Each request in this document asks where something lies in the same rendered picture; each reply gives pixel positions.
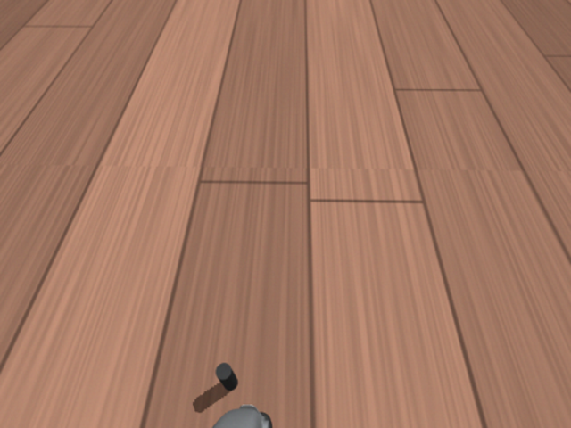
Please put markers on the can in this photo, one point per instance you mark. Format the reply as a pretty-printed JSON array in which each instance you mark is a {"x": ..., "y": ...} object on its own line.
[{"x": 226, "y": 376}]

